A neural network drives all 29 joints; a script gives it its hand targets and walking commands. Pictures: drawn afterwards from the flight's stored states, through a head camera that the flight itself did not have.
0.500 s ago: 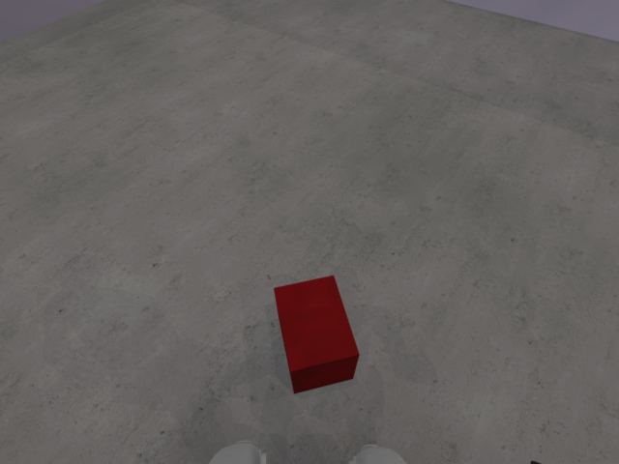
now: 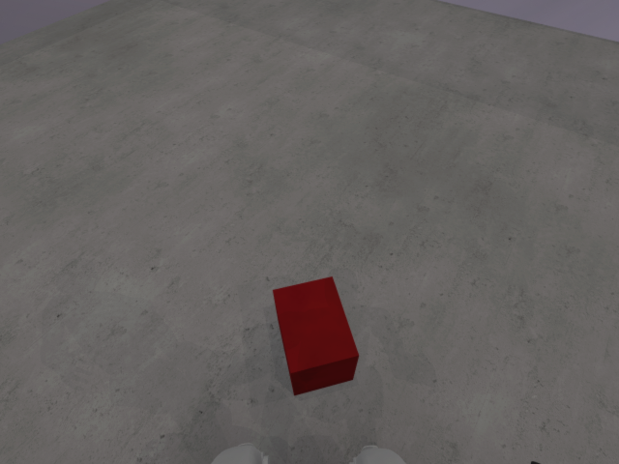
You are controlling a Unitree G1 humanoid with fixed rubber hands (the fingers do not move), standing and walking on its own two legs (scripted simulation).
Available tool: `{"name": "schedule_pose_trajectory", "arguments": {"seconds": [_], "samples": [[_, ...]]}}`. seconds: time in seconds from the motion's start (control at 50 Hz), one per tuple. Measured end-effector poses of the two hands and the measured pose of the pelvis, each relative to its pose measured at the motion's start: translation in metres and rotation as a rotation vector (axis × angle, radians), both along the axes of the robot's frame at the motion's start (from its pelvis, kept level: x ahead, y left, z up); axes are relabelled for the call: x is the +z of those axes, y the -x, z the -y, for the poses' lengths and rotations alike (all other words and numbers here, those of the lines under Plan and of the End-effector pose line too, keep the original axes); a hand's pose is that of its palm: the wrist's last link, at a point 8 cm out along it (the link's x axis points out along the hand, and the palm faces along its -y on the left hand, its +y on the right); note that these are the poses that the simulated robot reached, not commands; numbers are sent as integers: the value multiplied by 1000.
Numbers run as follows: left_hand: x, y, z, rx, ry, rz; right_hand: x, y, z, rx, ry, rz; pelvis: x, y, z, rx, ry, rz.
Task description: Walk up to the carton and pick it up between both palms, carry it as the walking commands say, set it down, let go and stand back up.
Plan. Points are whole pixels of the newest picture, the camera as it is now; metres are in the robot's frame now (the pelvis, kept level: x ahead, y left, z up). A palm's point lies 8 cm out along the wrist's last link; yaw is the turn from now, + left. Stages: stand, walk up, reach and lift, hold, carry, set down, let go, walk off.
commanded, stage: walk up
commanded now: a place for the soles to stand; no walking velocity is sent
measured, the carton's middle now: (313, 335) +0.54 +0.02 -0.63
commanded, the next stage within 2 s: none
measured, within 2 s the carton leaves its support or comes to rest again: neither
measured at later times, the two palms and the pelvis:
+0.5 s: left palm out of the picture +0.06 +0.31 -0.10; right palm out of the picture +0.08 -0.31 -0.10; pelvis +0.00 +0.00 +0.00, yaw -1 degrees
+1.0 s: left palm out of the picture +0.08 +0.19 -0.11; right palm out of the picture +0.07 -0.44 -0.09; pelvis +0.03 -0.11 -0.01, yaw +2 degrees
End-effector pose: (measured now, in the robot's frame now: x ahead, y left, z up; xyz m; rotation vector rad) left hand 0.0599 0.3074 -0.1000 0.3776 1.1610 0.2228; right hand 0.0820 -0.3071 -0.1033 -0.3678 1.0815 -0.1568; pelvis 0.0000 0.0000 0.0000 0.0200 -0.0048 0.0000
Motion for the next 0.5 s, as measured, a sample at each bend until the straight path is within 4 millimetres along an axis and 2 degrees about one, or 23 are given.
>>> {"name": "schedule_pose_trajectory", "arguments": {"seconds": [0.1,0.5], "samples": [[1,1,3,0,-4,0,-1,0,4,-2,-4,7,0,1,4,-2,-4,4],[0,-4,-2,-6,1,-3,0,4,0,-15,2,2,0,-1,-2,-11,-2,6]]}}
